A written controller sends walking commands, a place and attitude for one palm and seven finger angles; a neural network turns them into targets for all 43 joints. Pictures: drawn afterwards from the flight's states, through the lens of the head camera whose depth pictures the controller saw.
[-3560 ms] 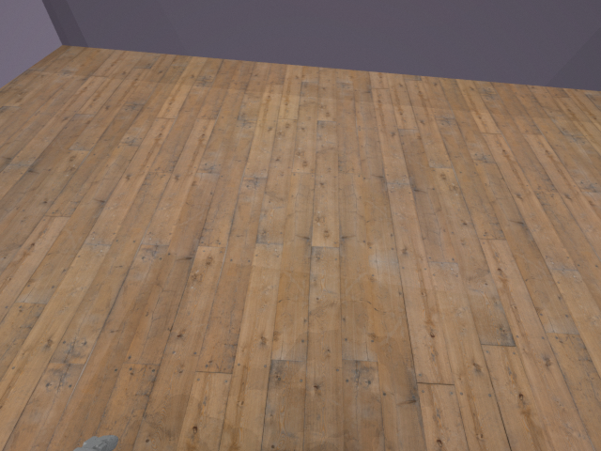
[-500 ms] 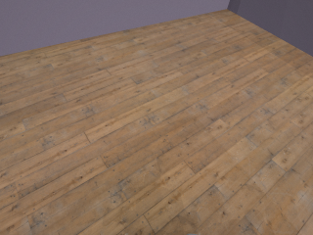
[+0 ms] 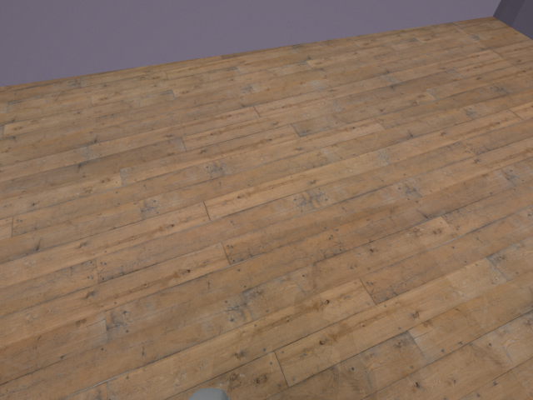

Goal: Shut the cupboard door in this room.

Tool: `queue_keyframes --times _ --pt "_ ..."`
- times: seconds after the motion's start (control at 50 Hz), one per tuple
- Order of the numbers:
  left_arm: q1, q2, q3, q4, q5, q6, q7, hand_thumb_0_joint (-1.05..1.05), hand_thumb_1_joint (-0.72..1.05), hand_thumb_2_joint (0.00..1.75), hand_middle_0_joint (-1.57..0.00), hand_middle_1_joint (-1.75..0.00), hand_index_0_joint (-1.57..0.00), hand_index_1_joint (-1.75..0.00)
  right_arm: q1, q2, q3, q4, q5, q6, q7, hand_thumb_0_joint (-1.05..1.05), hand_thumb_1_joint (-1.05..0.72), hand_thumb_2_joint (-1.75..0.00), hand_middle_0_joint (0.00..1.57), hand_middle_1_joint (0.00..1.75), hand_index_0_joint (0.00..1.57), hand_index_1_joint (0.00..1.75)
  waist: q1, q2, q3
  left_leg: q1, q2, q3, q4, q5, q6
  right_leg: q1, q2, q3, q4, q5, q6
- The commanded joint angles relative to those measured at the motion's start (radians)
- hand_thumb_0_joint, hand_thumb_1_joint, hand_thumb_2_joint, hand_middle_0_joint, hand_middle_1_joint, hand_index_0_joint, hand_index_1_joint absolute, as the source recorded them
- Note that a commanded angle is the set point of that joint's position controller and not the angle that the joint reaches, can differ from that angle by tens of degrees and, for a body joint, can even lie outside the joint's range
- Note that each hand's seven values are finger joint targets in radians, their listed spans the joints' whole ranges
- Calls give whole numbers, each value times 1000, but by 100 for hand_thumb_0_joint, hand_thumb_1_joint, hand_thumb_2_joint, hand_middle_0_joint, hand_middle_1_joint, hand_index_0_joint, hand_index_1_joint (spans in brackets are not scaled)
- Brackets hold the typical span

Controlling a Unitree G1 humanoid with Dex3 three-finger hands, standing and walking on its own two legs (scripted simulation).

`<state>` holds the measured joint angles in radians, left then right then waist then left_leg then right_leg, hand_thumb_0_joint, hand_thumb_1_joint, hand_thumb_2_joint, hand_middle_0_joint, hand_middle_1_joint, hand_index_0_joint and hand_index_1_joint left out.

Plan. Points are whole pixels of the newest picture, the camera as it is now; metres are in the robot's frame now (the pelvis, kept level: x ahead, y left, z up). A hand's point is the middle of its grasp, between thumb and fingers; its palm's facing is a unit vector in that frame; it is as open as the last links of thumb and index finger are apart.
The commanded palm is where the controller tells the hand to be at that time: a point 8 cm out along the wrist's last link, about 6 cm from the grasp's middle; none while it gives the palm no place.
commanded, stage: turn or walk to find it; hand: left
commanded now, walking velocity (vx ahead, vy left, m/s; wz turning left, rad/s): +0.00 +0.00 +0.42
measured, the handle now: out of the picture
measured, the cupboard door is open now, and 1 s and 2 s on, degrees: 75 75 75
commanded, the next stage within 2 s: none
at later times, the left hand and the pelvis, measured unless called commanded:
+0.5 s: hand out of the picture +0.04 +0.25 -0.16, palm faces +0.22 -0.95 -0.24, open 7.4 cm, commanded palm none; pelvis -0.02 +0.03 +0.00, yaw +11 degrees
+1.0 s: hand out of the picture -0.11 +0.24 -0.19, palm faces +0.45 -0.87 -0.22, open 7.4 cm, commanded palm none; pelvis -0.05 +0.04 -0.01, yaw +24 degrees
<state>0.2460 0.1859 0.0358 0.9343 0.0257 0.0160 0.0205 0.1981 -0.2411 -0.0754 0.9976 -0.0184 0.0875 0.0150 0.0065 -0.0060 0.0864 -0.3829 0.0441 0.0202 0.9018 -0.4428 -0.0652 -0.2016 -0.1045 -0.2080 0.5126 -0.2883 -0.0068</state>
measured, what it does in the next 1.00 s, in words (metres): steps on the spot, turning left: left foot, then right foot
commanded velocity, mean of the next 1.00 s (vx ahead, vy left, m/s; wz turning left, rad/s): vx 0.00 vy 0.00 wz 0.42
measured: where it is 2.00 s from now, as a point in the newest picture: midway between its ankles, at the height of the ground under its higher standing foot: outside the picture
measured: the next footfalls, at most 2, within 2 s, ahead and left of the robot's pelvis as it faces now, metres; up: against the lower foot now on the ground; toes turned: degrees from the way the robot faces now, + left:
left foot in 0.10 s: +0.03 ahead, +0.14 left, +0.00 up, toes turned +7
right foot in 0.58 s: +0.04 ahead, -0.09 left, +0.00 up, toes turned +9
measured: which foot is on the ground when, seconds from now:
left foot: up 0.00-0.08, down 0.10-0.58, up 0.60-0.94, down 0.96-1.00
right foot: down 0.00-0.10, up 0.12-0.56, down 0.58-0.96, up 0.98-1.00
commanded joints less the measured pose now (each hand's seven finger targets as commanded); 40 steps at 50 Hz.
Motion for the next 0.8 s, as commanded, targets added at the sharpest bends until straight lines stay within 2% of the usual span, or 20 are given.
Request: queue_keyframes --times 0.0,0.02,0.04,0.06,0.08,0.1,0.12,0.16,0.22,0.38,0.46,0.5,0.52,0.54,0.56,0.58,0.6,0.62,0.66,0.78 --pt "49 237 64 -24 7 -15 15 0 90 90 -20 -30 -20 -30 -46 -42 3 -92 12 -51 -3 0 -90 -90 20 30 20 30 25 -193 -132 33 -27 71 -235 24 19 137 -246 164 -60 543 -116" --pt "28 235 65 -21 3 -13 14 0 90 90 -20 -30 -20 -30 -10 -48 3 -83 11 -56 -4 0 -90 -90 20 30 20 30 3 -186 -142 98 -23 78 -341 108 23 116 -237 129 -14 507 -86" --pt "26 224 65 -22 -6 -7 12 0 90 90 -20 -30 -20 -30 28 -70 -2 -73 7 -63 -4 0 -90 -90 20 30 20 30 -19 -121 -154 217 -14 73 -473 247 34 36 -212 88 57 423 -38" --pt "50 180 60 -39 -13 2 7 0 90 90 -20 -30 -20 -30 51 -152 -19 -76 0 -74 -5 0 -90 -90 20 30 20 30 -32 86 -177 366 141 -126 -541 426 96 -156 -127 36 219 160 27" --pt "28 118 39 -76 -14 7 1 0 90 90 -20 -30 -20 -30 92 -240 -37 -77 -1 -72 -9 0 -90 -90 20 30 20 30 -50 331 -154 396 358 -372 -570 740 223 -350 -21 35 412 -348 85" --pt "-44 133 35 -81 -2 23 12 0 90 90 -20 -30 -20 -30 133 -233 -40 -51 -2 -73 -23 0 -90 -90 20 30 20 30 -89 290 -158 333 357 -356 -578 711 253 -336 -20 141 535 -356 75" --pt "-70 131 39 -75 -6 27 11 0 90 90 -20 -30 -20 -30 98 -214 -33 -57 -2 -71 -32 0 -90 -90 20 30 20 30 -68 275 -132 297 323 -336 -571 646 254 -365 -21 176 597 -306 73" --pt "-51 137 45 -45 -6 19 -3 0 90 90 -20 -30 -20 -30 7 -156 -12 -86 -3 -77 -36 0 -90 -90 20 30 20 30 -29 162 -88 250 235 -242 -573 610 231 -349 -22 189 619 -167 76" --pt "-5 136 45 -23 -9 21 -8 0 90 90 -20 -30 -20 -30 -18 -147 -8 -97 3 -85 -36 0 -90 -90 20 30 20 30 -10 144 -101 249 188 -182 -585 613 216 -305 -10 178 579 -107 88" --pt "-77 109 38 -73 -12 18 -1 0 90 90 -20 -30 -20 -30 28 -158 -26 -95 -7 -72 -30 0 -90 -90 20 30 20 30 -42 144 -103 247 189 -300 -573 550 247 -233 36 178 333 -159 87" --pt "-41 107 38 -79 -17 10 4 0 90 90 -20 -30 -20 -30 5 -159 -32 -105 -9 -65 -25 0 -90 -90 20 30 20 30 -21 174 -106 169 162 -343 -548 539 232 -110 71 167 175 -114 71" --pt "13 114 41 -69 -18 1 8 0 90 90 -20 -30 -20 -30 -7 -150 -34 -112 -4 -63 -22 0 -90 -90 20 30 20 30 8 134 -132 114 123 -332 -495 490 196 12 73 158 -11 11 64" --pt "40 142 44 -66 -14 -9 12 0 90 90 -20 -30 -20 -30 -6 -130 -33 -117 4 -64 -18 0 -90 -90 20 30 20 30 23 90 -145 49 84 -306 -435 426 155 111 35 189 -137 88 56" --pt "54 208 58 -66 -2 -18 20 0 90 90 -20 -30 -20 -30 13 -71 -24 -130 11 -65 -12 0 -90 -90 20 30 20 30 25 -109 -156 -120 -15 -198 -276 211 94 230 -156 376 -221 67 -4" --pt "43 271 67 -82 5 -18 19 0 90 90 -20 -30 -20 -30 1 -44 -19 -157 6 -63 -10 0 -90 -90 20 30 20 30 34 -268 -114 -208 -117 -66 -62 -95 43 167 -362 539 -265 125 -116" --pt "21 251 69 -95 -6 -19 21 0 90 90 -20 -30 -20 -30 -8 -95 -33 -143 -8 -43 -12 0 -90 -90 20 30 20 30 36 -250 -103 -175 -72 -119 109 -105 47 32 -364 532 -294 42 -151" --pt "-36 228 61 -102 -6 -16 19 0 90 90 -20 -30 -20 -30 -8 -91 -39 -128 -7 -33 -7 0 -90 -90 20 30 20 30 5 -190 -50 -169 -61 -116 220 -50 45 -43 -308 481 -304 -18 -142" --pt "-88 198 55 -115 -6 -14 21 0 90 90 -20 -30 -20 -30 15 -89 -38 -111 -6 -29 -1 0 -90 -90 20 30 20 30 -24 -131 -24 -171 -38 -103 271 2 41 -69 -268 403 -289 -9 -127" --pt "-108 165 41 -116 -4 -23 16 0 90 90 -20 -30 -20 -30 53 -67 -32 -86 -7 -28 6 0 -90 -90 20 30 20 30 -41 -128 -25 -163 -28 -62 294 77 19 -43 -195 264 -240 116 -97" --pt "13 207 54 -60 5 -22 16 0 90 90 -20 -30 -20 -30 -38 -46 -13 -97 1 -34 4 0 -90 -90 20 30 20 30 25 -161 -56 -109 -10 9 38 -12 -4 76 -235 213 -176 330 -130"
